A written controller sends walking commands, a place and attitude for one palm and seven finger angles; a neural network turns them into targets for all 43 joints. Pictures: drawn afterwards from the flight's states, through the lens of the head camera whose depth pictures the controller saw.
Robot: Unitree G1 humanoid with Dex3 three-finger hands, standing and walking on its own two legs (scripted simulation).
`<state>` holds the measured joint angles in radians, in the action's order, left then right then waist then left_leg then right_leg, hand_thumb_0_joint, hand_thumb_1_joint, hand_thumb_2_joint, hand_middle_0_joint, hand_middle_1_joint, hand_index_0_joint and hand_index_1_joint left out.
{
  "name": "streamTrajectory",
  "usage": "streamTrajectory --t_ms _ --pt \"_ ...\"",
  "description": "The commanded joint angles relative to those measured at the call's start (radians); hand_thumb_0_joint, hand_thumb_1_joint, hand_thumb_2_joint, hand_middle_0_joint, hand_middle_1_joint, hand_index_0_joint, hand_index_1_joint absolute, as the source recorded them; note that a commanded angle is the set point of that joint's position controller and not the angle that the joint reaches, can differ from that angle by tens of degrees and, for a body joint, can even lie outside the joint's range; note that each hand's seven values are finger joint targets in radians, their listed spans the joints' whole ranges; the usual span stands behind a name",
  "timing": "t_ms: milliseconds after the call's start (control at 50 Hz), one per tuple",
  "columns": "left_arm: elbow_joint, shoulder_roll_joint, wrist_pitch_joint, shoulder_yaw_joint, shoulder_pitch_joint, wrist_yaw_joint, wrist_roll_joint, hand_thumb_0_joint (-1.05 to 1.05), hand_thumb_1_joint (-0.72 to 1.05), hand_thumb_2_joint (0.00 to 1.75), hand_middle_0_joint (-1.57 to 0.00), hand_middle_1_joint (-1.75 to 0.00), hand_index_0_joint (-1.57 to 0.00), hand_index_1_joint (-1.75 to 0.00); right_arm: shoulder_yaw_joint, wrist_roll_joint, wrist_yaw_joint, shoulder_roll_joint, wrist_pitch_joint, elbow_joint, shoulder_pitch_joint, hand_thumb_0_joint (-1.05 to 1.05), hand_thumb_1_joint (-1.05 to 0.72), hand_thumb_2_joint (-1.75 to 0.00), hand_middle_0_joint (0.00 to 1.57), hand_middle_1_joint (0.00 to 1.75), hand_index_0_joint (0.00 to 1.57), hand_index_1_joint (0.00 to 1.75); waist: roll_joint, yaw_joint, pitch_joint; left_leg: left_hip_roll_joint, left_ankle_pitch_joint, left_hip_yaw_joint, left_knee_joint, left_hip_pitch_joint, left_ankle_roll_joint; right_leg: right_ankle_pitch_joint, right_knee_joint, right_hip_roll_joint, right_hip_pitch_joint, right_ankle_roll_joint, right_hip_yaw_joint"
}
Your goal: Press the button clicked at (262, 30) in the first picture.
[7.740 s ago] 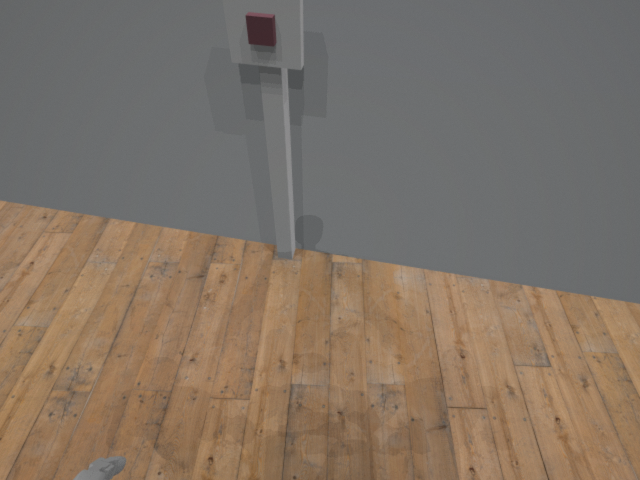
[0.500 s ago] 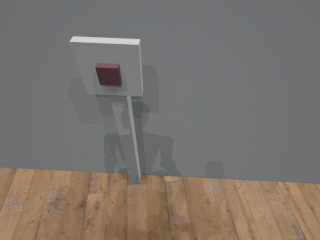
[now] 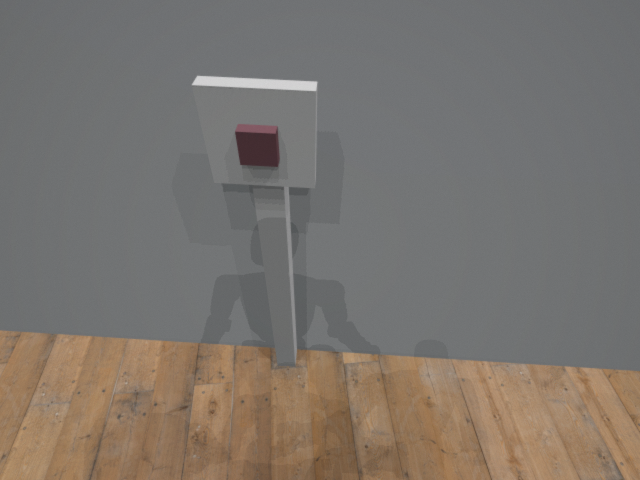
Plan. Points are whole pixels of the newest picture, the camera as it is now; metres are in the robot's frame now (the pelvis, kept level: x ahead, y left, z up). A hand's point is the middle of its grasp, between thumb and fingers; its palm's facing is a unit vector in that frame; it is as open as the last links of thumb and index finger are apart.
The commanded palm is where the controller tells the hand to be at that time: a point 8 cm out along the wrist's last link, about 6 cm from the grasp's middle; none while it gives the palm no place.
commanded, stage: come to a stop and stand still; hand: left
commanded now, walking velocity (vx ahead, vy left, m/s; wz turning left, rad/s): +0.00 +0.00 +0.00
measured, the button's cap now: (258, 144) +0.57 +0.14 +0.12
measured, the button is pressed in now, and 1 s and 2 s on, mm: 0 0 0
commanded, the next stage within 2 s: look again from close up in 0.06 s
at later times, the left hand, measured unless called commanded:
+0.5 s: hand out of the picture +0.01 +0.19 -0.18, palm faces -0.02 -0.98 -0.21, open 7.4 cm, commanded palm none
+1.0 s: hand out of the picture -0.01 +0.17 -0.18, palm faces -0.03 -0.98 -0.17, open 7.4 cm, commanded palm none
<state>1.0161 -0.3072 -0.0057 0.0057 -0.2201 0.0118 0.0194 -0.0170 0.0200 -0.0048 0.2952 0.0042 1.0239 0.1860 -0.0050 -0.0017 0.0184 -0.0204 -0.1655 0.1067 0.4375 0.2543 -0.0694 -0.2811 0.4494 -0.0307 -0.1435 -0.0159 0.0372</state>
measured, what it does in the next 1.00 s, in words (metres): stands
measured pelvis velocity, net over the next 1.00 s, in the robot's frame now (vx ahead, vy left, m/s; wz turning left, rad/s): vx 0.01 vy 0.00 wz -0.04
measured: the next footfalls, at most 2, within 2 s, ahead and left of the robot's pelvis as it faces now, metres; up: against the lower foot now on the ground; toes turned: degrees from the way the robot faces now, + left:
right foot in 1.54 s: +0.13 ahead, -0.17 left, +0.00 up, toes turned -1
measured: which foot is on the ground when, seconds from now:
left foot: down 0.00-1.00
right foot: down 0.00-1.00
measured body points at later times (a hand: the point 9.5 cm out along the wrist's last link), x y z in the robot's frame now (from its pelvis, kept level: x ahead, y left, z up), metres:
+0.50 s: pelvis +0.00 +0.00 +0.00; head +0.01 +0.01 +0.45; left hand +0.01 +0.24 -0.16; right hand +0.04 -0.26 -0.14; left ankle +0.05 +0.07 -0.74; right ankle -0.02 -0.13 -0.74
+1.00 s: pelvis +0.01 +0.00 +0.00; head +0.01 +0.01 +0.45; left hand -0.01 +0.22 -0.16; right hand +0.00 -0.23 -0.16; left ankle +0.05 +0.07 -0.74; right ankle -0.03 -0.13 -0.74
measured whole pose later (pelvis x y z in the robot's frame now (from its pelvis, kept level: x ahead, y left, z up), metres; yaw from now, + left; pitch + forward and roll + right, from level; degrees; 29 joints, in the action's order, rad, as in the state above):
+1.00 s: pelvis +0.01 +0.00 +0.00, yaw -2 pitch -1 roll +0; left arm 1.10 -0.16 -0.01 -0.01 -0.36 0.02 0.03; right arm -0.02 0.01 0.01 0.15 0.02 1.14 0.27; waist 0.03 0.00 0.00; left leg -0.02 -0.20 0.14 0.44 0.24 -0.07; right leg -0.35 0.50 -0.04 -0.16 0.01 0.02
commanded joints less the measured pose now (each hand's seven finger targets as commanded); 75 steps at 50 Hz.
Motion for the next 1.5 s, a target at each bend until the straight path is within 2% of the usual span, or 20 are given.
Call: streamTrajectory --t_ms 0,260,780,820,900,960,1000,1060,1100,1160,1180,1220,1260,1280,1300,1320,1340,1380,1440,1480 --pt "-0.036 -0.138 0.020 0.023 -0.007 0.008 0.001 0.00 0.90 0.90 -0.20 -0.30 -0.20 -0.30 -0.032 -0.001 0.009 0.183 -0.027 -0.049 -0.037 0.00 -0.90 -0.90 0.20 0.30 0.20 0.30 0.000 0.001 -0.006 0.165 -0.183 -0.212 -0.174 -0.033 0.011 0.009 -0.087 -0.072 -0.061 0.051 -0.067" --pt "0.025 -0.096 0.022 0.003 -0.054 0.017 -0.001 0.00 0.90 0.90 -0.20 -0.30 -0.20 -0.30 -0.014 -0.009 0.013 0.127 -0.024 0.025 -0.015 0.00 -0.90 -0.90 0.20 0.30 0.20 0.30 0.002 0.006 0.005 0.151 -0.038 -0.169 -0.133 -0.083 0.020 0.070 -0.125 -0.086 -0.063 0.042 -0.080" --pt "0.058 0.026 0.023 -0.008 -0.157 0.035 -0.002 0.00 0.90 0.90 -0.20 -0.30 -0.20 -0.30 -0.010 -0.014 0.020 0.007 -0.021 0.079 0.066 0.00 -0.90 -0.90 0.20 0.30 0.20 0.30 0.011 0.005 0.019 0.145 0.004 -0.142 -0.122 -0.089 0.030 0.110 -0.125 -0.082 -0.065 0.030 -0.082" --pt "0.071 0.053 0.019 -0.012 -0.177 0.033 -0.001 0.00 0.90 0.90 -0.20 -0.30 -0.20 -0.30 -0.006 -0.011 0.020 -0.009 -0.016 0.096 0.091 0.00 -0.90 -0.90 0.20 0.30 0.20 0.30 0.015 0.011 0.016 0.152 -0.128 -0.152 -0.142 -0.093 0.032 0.025 -0.109 -0.066 -0.071 0.028 -0.065" --pt "0.069 0.074 0.001 -0.004 -0.213 0.018 0.011 0.00 0.90 0.90 -0.20 -0.30 -0.20 -0.30 -0.032 -0.006 0.022 0.030 -0.002 0.091 0.105 0.00 -0.90 -0.90 0.20 0.30 0.20 0.30 -0.073 0.006 0.096 0.224 -0.472 -0.248 -0.261 -0.013 -0.004 -0.126 0.010 -0.009 -0.143 0.031 0.011" --pt "0.063 0.091 -0.004 0.004 -0.236 0.007 0.017 0.00 0.90 0.90 -0.20 -0.30 -0.20 -0.30 -0.047 -0.004 0.028 0.045 -0.003 0.082 0.121 0.00 -0.90 -0.90 0.20 0.30 0.20 0.30 -0.073 -0.001 0.096 0.277 -0.505 -0.283 -0.260 0.005 -0.043 -0.117 0.076 -0.004 -0.167 0.038 0.032" --pt "0.064 0.104 -0.003 0.009 -0.250 0.002 0.016 0.00 0.90 0.90 -0.20 -0.30 -0.20 -0.30 -0.050 -0.003 0.031 0.039 -0.007 0.077 0.127 0.00 -0.90 -0.90 0.20 0.30 0.20 0.30 -0.049 -0.006 0.085 0.277 -0.475 -0.261 -0.228 0.019 -0.045 -0.099 0.052 -0.007 -0.147 0.044 0.031" --pt "0.068 0.095 0.009 0.013 -0.279 0.002 0.012 0.00 0.90 0.90 -0.20 -0.30 -0.20 -0.30 -0.045 -0.003 0.030 0.005 -0.014 0.067 0.125 0.00 -0.90 -0.90 0.20 0.30 0.20 0.30 0.006 -0.011 0.083 0.215 -0.387 -0.176 -0.127 0.055 -0.013 -0.107 -0.038 -0.037 -0.104 0.066 -0.028" --pt "0.072 0.079 0.013 0.020 -0.296 0.004 0.009 0.00 0.90 0.90 -0.20 -0.30 -0.20 -0.30 -0.038 -0.005 0.029 -0.026 -0.020 0.058 0.116 0.00 -0.90 -0.90 0.20 0.30 0.20 0.30 0.067 -0.015 0.098 0.162 -0.305 -0.104 -0.012 0.091 0.007 -0.121 -0.095 -0.073 -0.084 0.090 -0.106" --pt "0.091 0.042 0.021 0.033 -0.342 0.017 0.006 0.00 0.90 0.90 -0.20 -0.30 -0.20 -0.30 -0.021 -0.003 0.024 -0.084 -0.024 0.033 0.080 0.00 -0.90 -0.90 0.20 0.30 0.20 0.30 0.208 -0.028 0.116 0.075 -0.236 0.035 0.251 0.236 0.043 -0.034 -0.182 -0.187 0.015 0.165 -0.266" --pt "0.096 0.045 0.025 0.034 -0.360 0.019 0.006 0.00 0.90 0.90 -0.20 -0.30 -0.20 -0.30 -0.020 -0.001 0.022 -0.087 -0.025 0.021 0.046 0.00 -0.90 -0.90 0.20 0.30 0.20 0.30 0.179 -0.038 0.132 0.080 -0.277 0.030 0.324 0.271 0.044 0.043 -0.189 -0.211 0.025 0.196 -0.283" --pt "0.101 0.044 0.033 0.039 -0.354 0.021 0.012 0.00 0.90 0.90 -0.20 -0.30 -0.20 -0.30 -0.020 -0.004 0.021 -0.101 -0.032 0.009 0.042 0.00 -0.90 -0.90 0.20 0.30 0.20 0.30 0.111 -0.024 0.121 0.090 -0.319 0.020 0.346 0.281 0.042 0.199 -0.146 -0.225 0.056 0.229 -0.258" --pt "0.097 0.053 0.032 0.037 -0.312 0.021 0.011 0.00 0.90 0.90 -0.20 -0.30 -0.20 -0.30 -0.018 -0.006 0.023 -0.110 -0.039 0.029 0.106 0.00 -0.90 -0.90 0.20 0.30 0.20 0.30 0.094 0.015 0.105 0.093 -0.252 0.027 0.215 0.149 0.035 0.261 -0.068 -0.187 -0.004 0.204 -0.189" --pt "0.089 0.062 0.028 0.034 -0.270 0.018 0.004 0.00 0.90 0.90 -0.20 -0.30 -0.20 -0.30 -0.018 -0.006 0.028 -0.106 -0.042 0.059 0.181 0.00 -0.90 -0.90 0.20 0.30 0.20 0.30 0.057 0.055 0.092 0.089 -0.136 0.024 0.085 -0.019 0.029 0.285 0.019 -0.135 -0.105 0.159 -0.120" --pt "0.076 0.101 0.024 0.029 -0.257 0.014 -0.002 0.00 0.90 0.90 -0.20 -0.30 -0.20 -0.30 -0.027 -0.001 0.040 -0.055 -0.045 0.101 0.282 0.00 -0.90 -0.90 0.20 0.30 0.20 0.30 -0.078 0.080 0.068 0.186 0.069 -0.124 -0.004 -0.188 -0.012 0.286 0.194 -0.037 -0.230 0.092 -0.042" --pt "0.057 0.137 0.027 0.021 -0.250 0.015 -0.001 0.00 0.90 0.90 -0.20 -0.30 -0.20 -0.30 -0.041 0.003 0.049 0.014 -0.043 0.125 0.357 0.00 -0.90 -0.90 0.20 0.30 0.20 0.30 -0.243 0.083 0.039 0.371 0.278 -0.326 -0.099 -0.262 -0.101 -0.008 0.380 0.023 -0.328 0.039 0.053" --pt "0.045 0.122 0.023 0.018 -0.206 0.023 0.005 0.00 0.90 0.90 -0.20 -0.30 -0.20 -0.30 -0.033 -0.001 0.059 0.015 -0.040 0.136 0.360 0.00 -0.90 -0.90 0.20 0.30 0.20 0.30 -0.278 0.080 0.067 0.440 0.453 -0.363 -0.131 -0.251 -0.153 -0.271 0.523 0.010 -0.392 0.034 0.014" --pt "0.056 0.148 0.009 0.021 -0.183 0.025 0.003 0.00 0.90 0.90 -0.20 -0.30 -0.20 -0.30 -0.014 -0.005 0.066 -0.038 -0.040 0.105 0.241 0.00 -0.90 -0.90 0.20 0.30 0.20 0.30 -0.113 0.028 0.114 0.415 0.563 -0.263 -0.118 -0.099 -0.148 -0.237 0.492 -0.061 -0.316 0.021 -0.042" --pt "0.073 0.174 0.000 0.014 -0.215 0.022 -0.002 0.00 0.90 0.90 -0.20 -0.30 -0.20 -0.30 -0.017 -0.006 0.063 -0.033 -0.041 0.076 0.129 0.00 -0.90 -0.90 0.20 0.30 0.20 0.30 -0.089 -0.011 0.050 0.304 0.529 -0.112 -0.076 -0.076 -0.087 -0.087 0.211 -0.051 -0.149 0.004 0.017" --pt "0.080 0.153 0.002 0.019 -0.249 0.022 0.001 0.00 0.90 0.90 -0.20 -0.30 -0.20 -0.30 -0.025 -0.014 0.058 -0.035 -0.036 0.065 0.107 0.00 -0.90 -0.90 0.20 0.30 0.20 0.30 -0.052 -0.031 0.015 0.246 0.363 -0.060 -0.020 -0.039 -0.026 0.162 0.048 -0.041 -0.040 0.002 0.039"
